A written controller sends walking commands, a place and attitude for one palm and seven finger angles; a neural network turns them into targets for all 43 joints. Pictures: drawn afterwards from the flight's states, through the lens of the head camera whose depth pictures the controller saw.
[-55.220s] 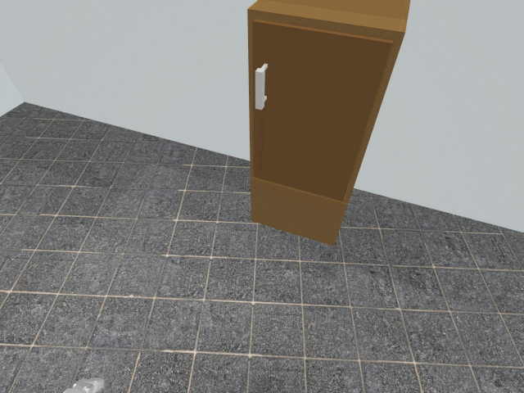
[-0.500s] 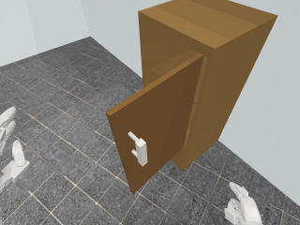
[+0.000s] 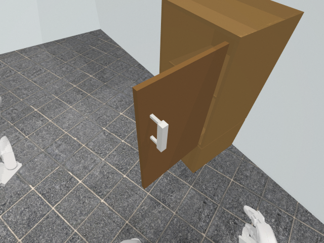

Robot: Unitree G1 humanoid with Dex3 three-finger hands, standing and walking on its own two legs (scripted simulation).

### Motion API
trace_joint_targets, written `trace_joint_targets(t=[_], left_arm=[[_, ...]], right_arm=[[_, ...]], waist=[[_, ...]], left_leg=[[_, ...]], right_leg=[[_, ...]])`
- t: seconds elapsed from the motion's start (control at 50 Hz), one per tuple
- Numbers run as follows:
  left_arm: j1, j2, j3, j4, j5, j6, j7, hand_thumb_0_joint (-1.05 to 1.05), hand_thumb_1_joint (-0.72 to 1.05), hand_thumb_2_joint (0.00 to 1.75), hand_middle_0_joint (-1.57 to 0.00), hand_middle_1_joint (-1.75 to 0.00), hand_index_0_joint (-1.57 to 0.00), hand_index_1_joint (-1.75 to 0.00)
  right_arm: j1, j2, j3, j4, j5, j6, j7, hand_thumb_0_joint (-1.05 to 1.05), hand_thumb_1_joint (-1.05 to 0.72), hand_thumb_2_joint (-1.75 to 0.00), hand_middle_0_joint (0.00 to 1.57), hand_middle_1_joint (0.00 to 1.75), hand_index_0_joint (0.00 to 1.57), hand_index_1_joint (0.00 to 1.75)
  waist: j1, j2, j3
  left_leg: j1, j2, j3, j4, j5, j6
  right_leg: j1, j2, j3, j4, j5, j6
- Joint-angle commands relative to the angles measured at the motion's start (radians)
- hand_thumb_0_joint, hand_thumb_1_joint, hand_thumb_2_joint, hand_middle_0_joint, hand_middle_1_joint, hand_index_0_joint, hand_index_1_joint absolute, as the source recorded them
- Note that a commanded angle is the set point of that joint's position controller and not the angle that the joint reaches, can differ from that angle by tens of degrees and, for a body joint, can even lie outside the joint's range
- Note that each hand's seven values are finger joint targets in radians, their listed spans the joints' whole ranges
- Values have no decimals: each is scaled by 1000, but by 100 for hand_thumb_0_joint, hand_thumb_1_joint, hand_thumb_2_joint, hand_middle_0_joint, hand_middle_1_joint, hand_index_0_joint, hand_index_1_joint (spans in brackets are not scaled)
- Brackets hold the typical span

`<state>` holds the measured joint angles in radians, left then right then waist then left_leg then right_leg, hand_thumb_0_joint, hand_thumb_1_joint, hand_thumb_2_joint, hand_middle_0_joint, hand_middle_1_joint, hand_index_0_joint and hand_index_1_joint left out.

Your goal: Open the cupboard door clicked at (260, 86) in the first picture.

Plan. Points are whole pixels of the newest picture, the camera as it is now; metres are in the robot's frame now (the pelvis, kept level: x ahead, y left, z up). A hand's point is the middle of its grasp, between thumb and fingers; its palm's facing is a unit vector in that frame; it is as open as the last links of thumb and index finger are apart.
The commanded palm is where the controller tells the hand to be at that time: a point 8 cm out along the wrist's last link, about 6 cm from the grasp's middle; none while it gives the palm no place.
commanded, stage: step back with the hand held close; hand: left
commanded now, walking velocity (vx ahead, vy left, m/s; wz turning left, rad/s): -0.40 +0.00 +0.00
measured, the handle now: (157, 132) +0.42 +0.04 +0.00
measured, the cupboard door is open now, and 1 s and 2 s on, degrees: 95 95 95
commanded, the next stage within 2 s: stop stepping back and stand still in 0.50 s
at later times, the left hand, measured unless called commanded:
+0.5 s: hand out of the picture +0.12 +0.28 +0.19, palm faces +0.48 -0.77 -0.41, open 7.4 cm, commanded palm +0.06 +0.30 +0.19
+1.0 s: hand out of the picture +0.03 +0.24 +0.18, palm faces +0.33 -0.83 -0.46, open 7.4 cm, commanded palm -0.01 +0.28 +0.19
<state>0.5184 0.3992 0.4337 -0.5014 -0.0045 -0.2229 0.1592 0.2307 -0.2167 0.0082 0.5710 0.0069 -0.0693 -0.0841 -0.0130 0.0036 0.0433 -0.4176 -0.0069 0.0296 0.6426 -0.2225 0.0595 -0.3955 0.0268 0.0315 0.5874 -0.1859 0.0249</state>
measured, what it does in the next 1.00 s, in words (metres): walks backwards: right foot, then left foot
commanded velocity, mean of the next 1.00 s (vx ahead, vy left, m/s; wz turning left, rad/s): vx -0.14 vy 0.02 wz -0.04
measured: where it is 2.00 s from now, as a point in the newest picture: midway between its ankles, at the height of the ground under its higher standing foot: outside the picture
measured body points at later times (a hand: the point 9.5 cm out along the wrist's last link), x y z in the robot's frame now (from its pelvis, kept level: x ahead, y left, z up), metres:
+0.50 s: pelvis -0.09 +0.00 +0.01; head -0.06 +0.03 +0.46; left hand +0.08 +0.32 +0.21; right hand +0.10 -0.22 -0.06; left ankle +0.07 +0.09 -0.72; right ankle -0.20 -0.13 -0.67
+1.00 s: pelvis -0.18 -0.01 +0.01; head -0.20 +0.02 +0.46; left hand +0.00 +0.28 +0.20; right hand -0.11 -0.29 -0.07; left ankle -0.10 +0.09 -0.70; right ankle -0.24 -0.12 -0.72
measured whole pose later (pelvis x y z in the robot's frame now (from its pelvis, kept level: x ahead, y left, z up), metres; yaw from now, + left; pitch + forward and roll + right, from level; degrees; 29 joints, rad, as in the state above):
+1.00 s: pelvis -0.18 -0.01 +0.01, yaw -6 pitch +0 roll -1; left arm 0.65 0.43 0.43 -0.53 -0.04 -0.22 0.15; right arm 0.34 -0.25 -0.02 0.69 0.00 -0.10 -0.07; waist -0.02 -0.03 -0.06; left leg -0.43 0.02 0.01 0.71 -0.28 -0.01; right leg -0.15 0.03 0.03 0.49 -0.34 -0.01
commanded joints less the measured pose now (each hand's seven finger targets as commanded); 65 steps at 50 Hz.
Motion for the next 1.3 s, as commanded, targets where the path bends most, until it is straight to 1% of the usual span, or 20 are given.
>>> trace_joint_targets(t=[0.0, 0.12, 0.18, 0.22, 0.26, 0.28, 0.32, 0.48, 0.54, 0.58, 0.64, 0.68, 0.72, 0.76, 0.8, 0.88, 0.98, 1.1, 1.2, 1.28], left_arm=[[-43, 184, 164, -206, 13, -79, 22, 0, 90, 90, -20, -30, -20, -30], [-51, 189, 133, -217, -17, -77, 16, 0, 90, 90, -20, -30, -20, -30], [-60, 215, 131, -230, -22, -74, 33, 0, 90, 90, -20, -30, -20, -30], [-52, 229, 149, -256, -28, -75, 31, 0, 90, 90, -20, -30, -20, -30], [-21, 238, 202, -274, -10, -98, 33, 0, 90, 90, -20, -30, -20, -30], [-13, 224, 212, -289, -9, -100, 34, 0, 90, 90, -20, -30, -20, -30], [-24, 236, 211, -296, -29, -98, 33, 0, 90, 90, -20, -30, -20, -30], [-100, 157, 68, -275, -62, -66, 17, 0, 90, 90, -20, -30, -20, -30], [-109, 231, 120, -276, -66, -91, 8, 0, 90, 90, -20, -30, -20, -30], [-144, 347, 203, -309, -42, -113, 29, 0, 90, 90, -20, -30, -20, -30], [0, 252, 157, -220, -48, -36, 1, 0, 90, 90, -20, -30, -20, -30], [39, 240, 169, -221, -70, -14, -7, 0, 90, 90, -20, -30, -20, -30], [67, 234, 173, -180, -77, -25, -6, 0, 90, 90, -20, -30, -20, -30], [66, 269, 212, -232, -70, -30, 4, 0, 90, 90, -20, -30, -20, -30], [86, 225, 170, -255, -60, -31, 5, 0, 90, 90, -20, -30, -20, -30], [108, 241, 173, -239, -60, -26, 11, 0, 90, 90, -20, -30, -20, -30], [-124, 188, 78, -106, -14, -50, 27, 0, 90, 90, -20, -30, -20, -30], [-132, 194, 96, -220, -14, -72, 13, 0, 90, 90, -20, -30, -20, -30], [13, 164, 90, -190, -17, -39, 15, 0, 90, 90, -20, -30, -20, -30], [38, 198, 128, -146, -40, -3, 11, 0, 90, 90, -20, -30, -20, -30]], right_arm=[[-124, -149, -67, -166, -4, -76, -15, 0, -90, -90, 20, 30, 20, 30], [-88, -119, -72, -125, -8, -79, 15, 0, -90, -90, 20, 30, 20, 30], [-93, -102, -69, -96, -7, -55, 27, 0, -90, -90, 20, 30, 20, 30], [-107, -122, -71, -107, -4, -45, 18, 0, -90, -90, 20, 30, 20, 30], [-152, -163, -81, -127, -11, -56, -1, 0, -90, -90, 20, 30, 20, 30], [-147, -133, -80, -129, -23, -75, -6, 0, -90, -90, 20, 30, 20, 30], [-141, -117, -103, -98, -17, -106, 9, 0, -90, -90, 20, 30, 20, 30], [-124, -110, -66, -37, -29, -137, 31, 0, -90, -90, 20, 30, 20, 30], [-131, -80, -60, -36, -28, -97, 40, 0, -90, -90, 20, 30, 20, 30], [-171, -63, -32, -52, -39, -101, 32, 0, -90, -90, 20, 30, 20, 30], [-138, -80, -38, -86, 1, -77, 5, 0, -90, -90, 20, 30, 20, 30], [-129, -96, -35, -99, 7, -77, -5, 0, -90, -90, 20, 30, 20, 30], [-117, -117, -38, -103, 5, -98, -1, 0, -90, -90, 20, 30, 20, 30], [-140, -112, -34, -110, -21, -109, -3, 0, -90, -90, 20, 30, 20, 30], [-115, -111, -38, -117, -17, -103, 1, 0, -90, -90, 20, 30, 20, 30], [-81, -107, -56, -78, -14, -72, 14, 0, -90, -90, 20, 30, 20, 30], [-75, -128, -59, -32, -7, -125, -20, 0, -90, -90, 20, 30, 20, 30], [-81, -111, -41, -44, -18, -153, -18, 0, -90, -90, 20, 30, 20, 30], [-89, -99, -34, -67, -22, -143, 6, 0, -90, -90, 20, 30, 20, 30], [-82, -84, -44, -73, -22, -84, 12, 0, -90, -90, 20, 30, 20, 30]], waist=[[16, 184, -101], [-6, -132, -98], [-18, -181, -149], [-18, -63, -116], [2, 332, -121], [9, 361, -181], [17, 163, -220], [10, 259, -219], [16, 31, -225], [40, -80, -211], [-8, -128, -226], [-9, 73, -233], [6, 198, -215], [18, 309, -152], [7, 266, -132], [2, -188, -50], [-18, -8, -8], [-7, 243, -64], [3, 189, -94], [-4, -140, -76]], left_leg=[[-450, 210, -210, -378, -547, 77], [-76, 6, -34, 66, -294, -41], [119, -12, -25, 136, -180, -58], [108, 28, -84, -96, -220, -31], [-252, 273, -342, -450, -553, 68], [-368, 390, -453, -563, -561, 125], [-95, 377, -317, -429, -276, 108], [163, 283, -132, -511, -195, -30], [277, 161, 2, -137, 16, -109], [146, 53, 48, 109, -136, -118], [174, 3, 36, 25, 116, -82], [345, 69, -50, -155, 420, -38], [288, 209, -240, -347, 171, 25], [26, 217, -284, -550, -402, 2], [-82, 130, -142, -479, -421, -64], [-6, 12, -54, 284, -67, -92], [206, 43, -17, -137, -48, -44], [118, 254, -366, -491, -335, 47], [31, 181, -156, -423, -343, -1], [4, 38, -13, 27, -151, -64]], right_leg=[[459, 35, 33, 184, 37, -1], [-19, -198, 358, -241, -145, -119], [-124, -248, 296, -296, -118, -138], [-136, -136, 182, -210, -185, -70], [154, 51, 11, 226, -195, 0], [288, 101, -11, 530, -214, 6], [88, 75, 41, 647, -318, -10], [164, 62, -110, 14, -397, -45], [46, -145, 162, -376, -187, -139], [57, -342, 249, -342, 405, -172], [151, -177, 22, -112, 576, -80], [86, -42, -59, -16, 279, -6], [85, 48, -52, 49, -294, -4], [236, 46, -68, 32, -378, -41], [360, 51, -110, -117, -310, -62], [-36, -321, 343, -449, -440, -234], [-5, -157, 91, -258, -254, -96], [115, 7, -48, 121, -244, -11], [294, 2, -95, -124, -203, -41], [138, -230, 301, -391, -431, -169]])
